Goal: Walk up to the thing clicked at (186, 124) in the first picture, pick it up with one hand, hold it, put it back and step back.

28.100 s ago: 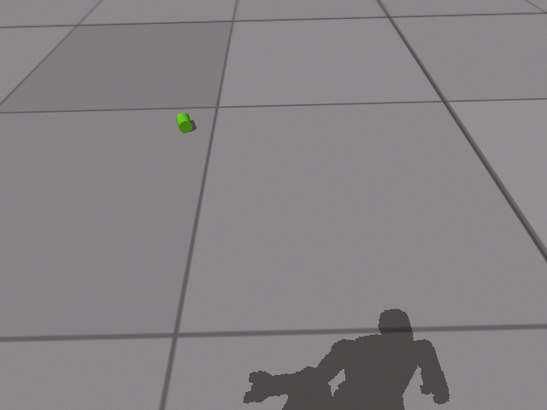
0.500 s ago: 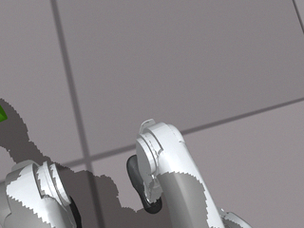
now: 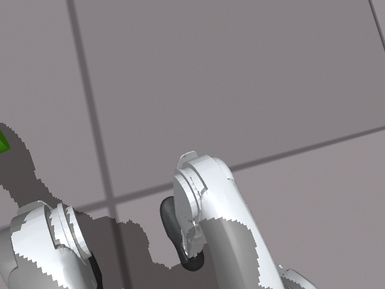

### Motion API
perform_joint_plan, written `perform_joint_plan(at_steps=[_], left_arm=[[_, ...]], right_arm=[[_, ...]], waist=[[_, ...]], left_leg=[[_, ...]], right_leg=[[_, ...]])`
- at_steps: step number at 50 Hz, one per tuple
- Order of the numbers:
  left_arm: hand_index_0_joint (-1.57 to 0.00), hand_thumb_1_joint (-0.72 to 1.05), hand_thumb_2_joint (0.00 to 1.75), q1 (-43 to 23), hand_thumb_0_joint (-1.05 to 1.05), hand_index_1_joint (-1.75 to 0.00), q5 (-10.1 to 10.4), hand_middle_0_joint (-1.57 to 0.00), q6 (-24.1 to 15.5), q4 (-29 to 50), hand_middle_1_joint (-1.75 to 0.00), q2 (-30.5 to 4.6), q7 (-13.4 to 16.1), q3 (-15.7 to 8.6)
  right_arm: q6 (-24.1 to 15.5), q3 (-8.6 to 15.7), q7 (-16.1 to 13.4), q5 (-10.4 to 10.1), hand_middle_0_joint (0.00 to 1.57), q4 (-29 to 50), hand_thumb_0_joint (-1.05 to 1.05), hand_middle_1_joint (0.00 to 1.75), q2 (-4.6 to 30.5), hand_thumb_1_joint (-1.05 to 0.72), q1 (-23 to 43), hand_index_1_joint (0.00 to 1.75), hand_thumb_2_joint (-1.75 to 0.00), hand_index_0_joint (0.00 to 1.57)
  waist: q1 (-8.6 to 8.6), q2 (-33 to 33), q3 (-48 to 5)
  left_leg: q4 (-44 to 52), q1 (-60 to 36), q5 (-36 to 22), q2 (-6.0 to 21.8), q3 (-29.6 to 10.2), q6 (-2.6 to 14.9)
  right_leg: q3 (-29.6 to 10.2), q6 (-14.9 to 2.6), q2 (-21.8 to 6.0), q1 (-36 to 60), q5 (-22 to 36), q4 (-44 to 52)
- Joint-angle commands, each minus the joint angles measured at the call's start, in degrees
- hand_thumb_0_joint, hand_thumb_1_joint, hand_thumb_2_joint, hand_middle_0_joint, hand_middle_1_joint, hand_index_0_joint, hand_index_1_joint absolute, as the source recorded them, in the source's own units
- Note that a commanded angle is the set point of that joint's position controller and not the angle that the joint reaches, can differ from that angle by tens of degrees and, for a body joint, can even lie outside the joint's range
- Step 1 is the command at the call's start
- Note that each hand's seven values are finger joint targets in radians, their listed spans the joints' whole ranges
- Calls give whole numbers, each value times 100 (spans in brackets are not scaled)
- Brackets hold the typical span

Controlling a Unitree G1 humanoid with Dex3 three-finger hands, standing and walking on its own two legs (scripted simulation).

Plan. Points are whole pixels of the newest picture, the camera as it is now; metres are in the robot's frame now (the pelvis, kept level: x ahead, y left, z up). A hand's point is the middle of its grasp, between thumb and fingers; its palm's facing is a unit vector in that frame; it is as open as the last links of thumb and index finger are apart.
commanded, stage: withdraw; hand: left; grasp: from above
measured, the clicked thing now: out of the picture +0.45 +0.31 -0.26
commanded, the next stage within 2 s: home in 0.94 s
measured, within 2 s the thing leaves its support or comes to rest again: neither
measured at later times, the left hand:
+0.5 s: hand out of the picture +0.42 +0.32 -0.09, palm faces -0.36 -0.07 -0.93, open 13.9 cm
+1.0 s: hand out of the picture +0.42 +0.30 -0.12, palm faces -0.43 -0.08 -0.90, open 13.9 cm
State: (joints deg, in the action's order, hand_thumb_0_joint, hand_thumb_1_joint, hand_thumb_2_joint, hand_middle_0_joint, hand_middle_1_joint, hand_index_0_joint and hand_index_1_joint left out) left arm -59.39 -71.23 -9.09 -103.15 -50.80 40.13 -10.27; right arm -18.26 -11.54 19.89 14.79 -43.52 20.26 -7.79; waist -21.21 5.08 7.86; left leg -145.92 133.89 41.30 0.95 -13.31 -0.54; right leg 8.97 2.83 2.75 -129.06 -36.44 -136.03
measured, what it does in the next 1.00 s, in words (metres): stands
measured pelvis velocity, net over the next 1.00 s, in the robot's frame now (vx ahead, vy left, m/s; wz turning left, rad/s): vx -0.01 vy -0.01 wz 0.12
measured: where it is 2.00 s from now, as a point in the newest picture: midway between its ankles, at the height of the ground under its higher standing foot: (143, 272)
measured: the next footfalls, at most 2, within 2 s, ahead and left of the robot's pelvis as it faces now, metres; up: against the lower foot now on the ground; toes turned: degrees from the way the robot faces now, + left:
none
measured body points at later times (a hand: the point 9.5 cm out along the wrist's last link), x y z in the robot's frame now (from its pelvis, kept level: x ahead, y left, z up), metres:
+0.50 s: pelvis +0.00 +0.00 +0.04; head +0.21 +0.07 +0.44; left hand +0.44 +0.32 -0.04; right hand +0.10 -0.26 -0.07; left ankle +0.06 +0.13 -0.27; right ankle +0.12 -0.12 -0.27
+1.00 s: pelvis -0.01 -0.01 +0.04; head +0.21 +0.08 +0.42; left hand +0.44 +0.30 -0.07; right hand +0.07 -0.29 -0.06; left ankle +0.06 +0.13 -0.27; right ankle +0.12 -0.12 -0.27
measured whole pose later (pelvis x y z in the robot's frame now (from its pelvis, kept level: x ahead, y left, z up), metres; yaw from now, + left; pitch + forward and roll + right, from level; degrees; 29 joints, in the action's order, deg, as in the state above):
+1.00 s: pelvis -0.01 -0.01 +0.04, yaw +7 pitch +33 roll -6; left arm -57.9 -73.6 -11.1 -87.8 -38.8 25.7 -1.8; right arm -5.4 -3.5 7.0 8.4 -42.6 17.7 -10.1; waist -15.3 0.7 -2.9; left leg -135.1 131.3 36.8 -0.1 -6.5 -0.6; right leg 3.6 1.4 0.3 -128.2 -35.4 -130.7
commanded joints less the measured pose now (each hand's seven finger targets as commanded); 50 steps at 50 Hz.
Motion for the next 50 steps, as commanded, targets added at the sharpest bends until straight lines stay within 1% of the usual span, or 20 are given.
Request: perform_joint_plan(at_steps=[1,3,5,6,8,11,12,15,16,17,23,26,30,34,37,41,45,46,47,50], left_arm=[[-14,-45,95,-1469,0,-96,107,-14,54,454,-96,-1159,202,20],[-12,-47,95,-1483,0,-95,118,-12,48,580,-95,-1285,183,-45],[-11,-48,96,-1387,0,-95,109,-12,60,890,-95,-1471,170,-207],[-11,-49,97,-1531,0,-96,104,-12,59,1043,-95,-1143,73,62],[-10,-50,98,-1542,0,-97,105,-10,52,1570,-96,-1398,-43,-80],[-10,-51,98,-1167,0,-96,175,-11,55,2332,-95,-1098,-327,112],[-10,-52,99,-838,0,-97,194,-11,110,2463,-96,-917,-440,227],[-8,-53,100,-749,0,-99,318,-9,245,3186,-98,-727,-758,209],[-8,-53,100,-576,0,-99,347,-9,325,3270,-98,-499,-883,355],[-8,-53,101,-537,0,-99,400,-10,375,3456,-97,-205,-1011,535],[-13,-49,98,-683,0,-95,771,-16,642,3997,-92,658,-1773,1056],[-12,-49,99,-766,0,-96,789,-14,612,3908,-94,825,-2132,1190],[-11,-49,100,-670,0,-97,721,-13,407,3351,-96,971,-2431,1360],[-10,-50,101,-1091,0,-99,558,-12,144,3264,-97,692,-2357,1276],[-10,-50,101,-1387,0,-99,347,-11,-35,2914,-98,622,-2178,1295],[-9,-51,101,-1751,0,-101,95,-9,-214,2426,-100,383,-1773,1189],[-8,-52,101,-1996,0,-102,-133,-8,-225,2208,-102,-50,-1315,864],[-8,-53,101,-2097,0,-102,-157,-8,-206,2223,-102,-71,-1221,835],[-7,-53,101,-2225,0,-102,-182,-7,-195,2348,-102,-297,-1103,634],[-8,-53,101,-1909,0,-101,-96,-8,-21,2817,-101,-424,-941,402]], right_arm=[[-59,452,-14,-38,20,-96,0,30,1807,-90,-1154,30,-90,20],[-42,528,-22,-28,20,-108,0,30,1869,-90,-1266,30,-90,20],[0,553,-32,-62,20,-121,0,30,1825,-90,-1238,30,-90,20],[-2,565,-7,-64,20,-65,0,30,1744,-91,-1146,30,-90,20],[46,672,-21,-111,20,-97,0,30,1781,-91,-1192,30,-90,20],[161,835,-28,-222,20,-50,0,30,1629,-91,-1040,30,-91,20],[251,877,-26,-298,20,-102,0,30,1568,-91,-1061,30,-91,20],[495,1151,-82,-519,20,-31,0,30,1545,-90,-1128,30,-91,20],[590,1219,-99,-613,20,-42,0,30,1483,-90,-1089,30,-91,20],[693,1261,-119,-693,20,-37,0,30,1397,-91,-1090,30,-91,20],[1196,1537,-437,-950,20,139,0,30,1098,-91,-1220,30,-91,20],[1334,1587,-678,-1021,20,181,0,30,988,-91,-1247,30,-91,20],[1410,1495,-991,-1043,20,296,0,30,912,-90,-1117,30,-90,20],[1425,1374,-1219,-998,20,375,0,30,829,-90,-1005,30,-90,20],[1416,1293,-1327,-941,20,373,0,30,843,-90,-965,30,-90,20],[1331,1191,-1396,-805,20,323,0,30,851,-89,-1024,30,-90,20],[1220,1127,-1377,-675,20,259,0,30,972,-90,-1187,30,-90,20],[1205,1110,-1358,-654,20,252,0,30,978,-90,-1222,30,-90,20],[1173,1151,-1349,-629,20,227,0,30,1074,-90,-1282,30,-90,20],[1182,1230,-1309,-601,20,231,0,30,1059,-90,-1275,30,-90,20]], waist=[[-321,-2489,-3522],[-291,-2608,-3608],[-75,-2914,-4060],[-150,-2932,-4056],[-25,-3110,-4435],[234,-3468,-4854],[444,-3445,-4963],[636,-3304,-5248],[734,-3251,-5267],[766,-3156,-5334],[708,-2016,-5030],[682,-1371,-4797],[653,-808,-4000],[735,-900,-4135],[622,-1172,-3969],[554,-1325,-4227],[609,-1914,-4761],[544,-2142,-4806],[611,-2260,-4985],[771,-2734,-5566]], left_leg=[[1528,-2538,-1067,83,552,109],[1571,-2607,-1101,76,614,112],[1635,-2868,-1341,74,590,63],[1575,-2898,-1357,75,613,75],[1557,-3034,-1529,56,656,84],[1781,-3367,-1667,35,727,34],[1886,-3319,-1564,12,757,44],[2112,-3303,-1498,-29,836,83],[2221,-3360,-1475,-34,854,76],[2301,-3323,-1408,-41,890,102],[2812,-3099,-789,-108,992,225],[2835,-2792,-719,-162,1083,284],[3006,-2521,-381,-208,1062,299],[2977,-2555,-365,-259,1184,283],[2948,-2555,-196,-274,1189,252],[2767,-2582,-259,-267,1218,233],[2626,-3070,-625,-243,1186,181],[2625,-3138,-695,-226,1176,155],[2628,-3331,-732,-222,1146,157],[2675,-3679,-957,-223,1199,121]], right_leg=[[612,-386,174,1981,1222,1162],[555,-392,191,2170,1246,1242],[558,-439,177,2248,1386,1143],[545,-436,182,2208,1429,1117],[516,-437,167,2284,1580,1135],[446,-476,129,2312,1671,1172],[404,-502,144,2248,1547,1204],[283,-511,93,2113,1486,1357],[247,-534,80,2001,1436,1385],[210,-546,92,2003,1384,1445],[-101,-542,83,2312,788,2217],[-251,-515,58,2551,648,2466],[-305,-523,5,2375,197,2657],[-399,-518,-22,2466,76,2682],[-403,-539,-40,2127,-97,2574],[-378,-531,-36,2059,-89,2384],[-218,-534,-81,1876,316,2067],[-182,-543,-64,1896,404,1969],[-118,-531,-108,1802,495,1910],[-79,-552,-126,1914,736,1755]])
